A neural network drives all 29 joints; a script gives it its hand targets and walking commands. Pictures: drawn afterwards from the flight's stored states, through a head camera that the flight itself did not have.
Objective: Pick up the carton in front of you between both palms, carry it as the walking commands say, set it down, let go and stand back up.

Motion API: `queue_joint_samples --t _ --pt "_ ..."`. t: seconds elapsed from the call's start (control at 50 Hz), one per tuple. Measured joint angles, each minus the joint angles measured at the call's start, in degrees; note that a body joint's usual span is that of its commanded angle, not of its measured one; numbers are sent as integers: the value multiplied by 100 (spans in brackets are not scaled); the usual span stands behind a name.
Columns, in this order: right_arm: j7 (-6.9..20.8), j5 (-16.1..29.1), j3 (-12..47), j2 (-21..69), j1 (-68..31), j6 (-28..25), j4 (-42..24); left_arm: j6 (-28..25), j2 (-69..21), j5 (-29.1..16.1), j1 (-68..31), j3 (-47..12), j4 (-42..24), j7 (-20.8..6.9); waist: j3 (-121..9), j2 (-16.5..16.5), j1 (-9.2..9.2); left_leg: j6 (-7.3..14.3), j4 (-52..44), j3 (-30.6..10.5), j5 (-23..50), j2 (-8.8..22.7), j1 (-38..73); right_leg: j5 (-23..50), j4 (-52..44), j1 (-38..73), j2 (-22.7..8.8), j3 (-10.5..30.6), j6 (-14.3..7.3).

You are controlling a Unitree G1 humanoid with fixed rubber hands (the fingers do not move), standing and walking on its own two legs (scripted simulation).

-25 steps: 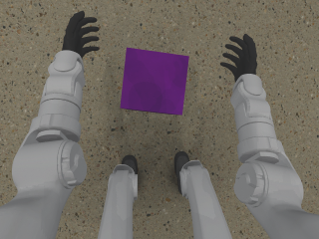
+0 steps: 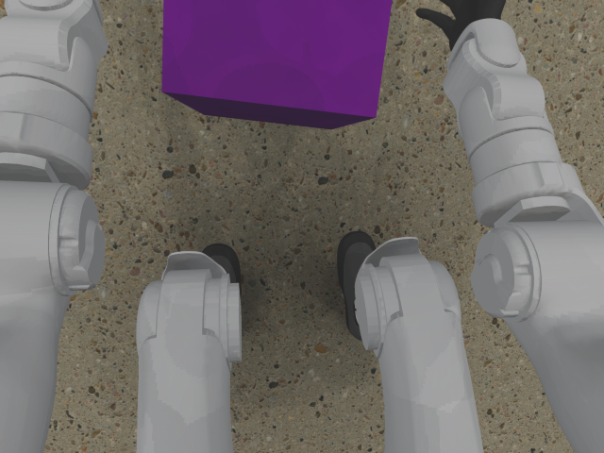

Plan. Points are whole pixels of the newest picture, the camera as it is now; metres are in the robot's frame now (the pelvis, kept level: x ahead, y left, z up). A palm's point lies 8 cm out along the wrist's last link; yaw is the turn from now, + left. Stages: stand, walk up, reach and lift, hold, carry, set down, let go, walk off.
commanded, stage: reach and lift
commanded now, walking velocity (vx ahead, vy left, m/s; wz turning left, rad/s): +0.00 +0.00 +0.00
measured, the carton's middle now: (277, 33) +0.56 +0.02 -0.28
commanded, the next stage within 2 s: none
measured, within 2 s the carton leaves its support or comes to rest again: leaves its support in 0.94 s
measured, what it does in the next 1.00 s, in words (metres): stands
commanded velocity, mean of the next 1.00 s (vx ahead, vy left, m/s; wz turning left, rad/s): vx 0.00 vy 0.00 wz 0.00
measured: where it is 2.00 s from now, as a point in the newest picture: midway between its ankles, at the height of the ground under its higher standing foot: (292, 310)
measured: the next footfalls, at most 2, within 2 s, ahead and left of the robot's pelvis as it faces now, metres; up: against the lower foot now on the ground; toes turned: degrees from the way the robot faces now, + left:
none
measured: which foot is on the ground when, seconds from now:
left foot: down 0.00-1.00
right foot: down 0.00-1.00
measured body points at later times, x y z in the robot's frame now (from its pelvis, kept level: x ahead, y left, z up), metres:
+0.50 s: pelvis +0.01 +0.00 -0.04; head +0.39 +0.02 +0.21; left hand +0.58 +0.18 -0.22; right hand +0.55 -0.17 -0.22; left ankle +0.11 +0.12 -0.37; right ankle +0.13 -0.13 -0.37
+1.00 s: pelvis +0.02 +0.00 -0.04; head +0.38 +0.03 +0.22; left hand +0.58 +0.16 -0.21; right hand +0.57 -0.14 -0.20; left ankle +0.11 +0.12 -0.37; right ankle +0.13 -0.13 -0.37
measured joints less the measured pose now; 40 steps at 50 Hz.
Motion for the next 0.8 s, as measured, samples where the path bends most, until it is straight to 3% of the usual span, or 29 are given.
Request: queue_joint_samples --t 0.12,0.36,0.52,0.64,0.72,0.8 --pt "78 -11 8 -106 -518 -209 552 -185 61 -132 -395 -198 404 -2 745 -27 22 78 445 88 -90 87 3 -79 438 6 -40 13 17" --pt "-1 321 369 -119 -147 -525 410 -422 -189 -360 5 -467 -3 224 656 -47 65 120 976 130 -493 166 -67 -455 972 -88 -119 -28 -22" --pt "-2 272 374 -8 -44 -506 453 -424 -288 -246 131 -342 70 214 489 -65 79 73 857 94 -366 168 -116 -315 859 -154 -114 -64 -70" --pt "-15 317 556 91 -417 -475 515 -391 -350 -393 -190 -593 194 200 755 -57 89 77 758 99 -225 169 -29 -177 761 -65 -108 -60 -73" --pt "-191 109 233 238 -658 -454 637 -345 -394 -220 -462 -526 432 253 892 -50 99 82 742 94 -203 155 40 -161 739 14 -96 -55 -59" --pt "-77 -352 -288 313 -673 -220 535 -122 -485 210 -601 -180 541 216 900 -35 100 97 828 112 -245 128 56 -218 828 41 -72 -19 -27"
